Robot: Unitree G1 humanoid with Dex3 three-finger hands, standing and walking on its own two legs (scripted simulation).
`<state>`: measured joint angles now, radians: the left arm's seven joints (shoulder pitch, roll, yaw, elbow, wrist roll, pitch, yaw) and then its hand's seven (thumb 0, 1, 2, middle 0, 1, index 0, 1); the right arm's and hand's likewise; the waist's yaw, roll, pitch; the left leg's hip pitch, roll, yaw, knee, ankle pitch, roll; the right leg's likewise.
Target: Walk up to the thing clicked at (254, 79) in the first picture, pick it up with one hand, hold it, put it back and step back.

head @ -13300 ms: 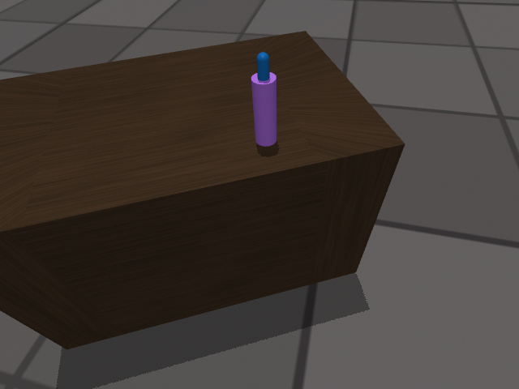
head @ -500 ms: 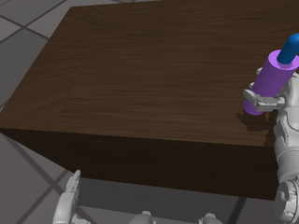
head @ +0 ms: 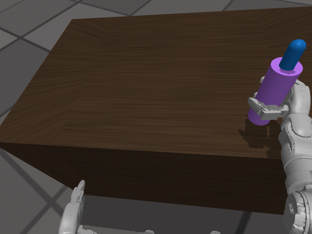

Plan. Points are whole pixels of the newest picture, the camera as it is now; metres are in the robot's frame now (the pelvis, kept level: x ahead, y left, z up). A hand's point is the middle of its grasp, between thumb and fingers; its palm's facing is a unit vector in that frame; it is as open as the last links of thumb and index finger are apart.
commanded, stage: settle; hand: right
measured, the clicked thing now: (275, 86) +0.45 -0.20 +0.11
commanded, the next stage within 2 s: lift in 0.20 s
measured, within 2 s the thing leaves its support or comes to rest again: neither
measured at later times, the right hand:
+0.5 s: hand (268, 92) +0.45 -0.19 +0.10, palm faces +0.18 +0.98 +0.00, open 8.5 cm
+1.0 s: hand (285, 83) +0.40 -0.18 +0.18, palm faces +0.18 +0.98 -0.02, open 8.5 cm
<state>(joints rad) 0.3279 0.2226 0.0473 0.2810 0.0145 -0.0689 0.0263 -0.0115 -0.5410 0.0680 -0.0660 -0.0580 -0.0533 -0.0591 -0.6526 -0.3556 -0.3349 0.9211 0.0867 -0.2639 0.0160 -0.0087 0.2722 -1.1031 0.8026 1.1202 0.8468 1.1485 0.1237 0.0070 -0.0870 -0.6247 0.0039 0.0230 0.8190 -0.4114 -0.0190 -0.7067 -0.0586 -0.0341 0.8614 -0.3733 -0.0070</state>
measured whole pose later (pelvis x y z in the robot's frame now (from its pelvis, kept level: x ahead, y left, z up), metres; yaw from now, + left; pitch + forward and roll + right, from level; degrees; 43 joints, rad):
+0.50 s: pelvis +0.00 +0.00 +0.01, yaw +0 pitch +10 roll +2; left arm 0.30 0.21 0.03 0.38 0.01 -0.11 0.04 -0.01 -0.53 0.06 -0.06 -0.06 -0.05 -0.05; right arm -0.65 -0.34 -0.33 0.90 0.10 -0.22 0.02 -0.01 0.27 -1.14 0.77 1.17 0.81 1.20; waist 0.11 0.00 -0.07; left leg -0.52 0.00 0.01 0.72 -0.36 -0.02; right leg -0.60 -0.06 -0.04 0.76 -0.33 -0.01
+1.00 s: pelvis +0.00 +0.01 +0.03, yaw -1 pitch +2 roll +0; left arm 0.29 0.21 0.06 0.47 -0.02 -0.11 0.09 -0.01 -0.53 0.05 -0.05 -0.06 -0.05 -0.05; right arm -0.45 -0.27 -0.24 0.43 0.16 0.07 0.00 -0.01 0.27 -1.15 0.78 1.15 0.82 1.18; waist 0.03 -0.04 -0.06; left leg -0.31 0.02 0.02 0.59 -0.32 -0.01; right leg -0.37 -0.03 -0.05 0.59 -0.27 0.00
